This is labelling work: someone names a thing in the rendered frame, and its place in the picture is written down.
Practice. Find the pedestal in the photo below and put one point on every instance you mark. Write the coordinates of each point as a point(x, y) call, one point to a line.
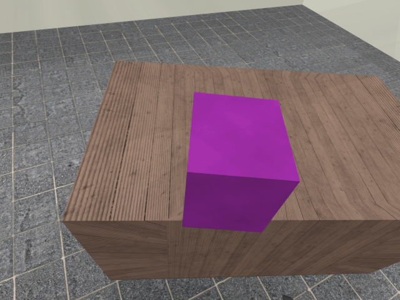
point(127, 202)

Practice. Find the carton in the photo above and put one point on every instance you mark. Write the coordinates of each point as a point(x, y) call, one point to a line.
point(240, 168)

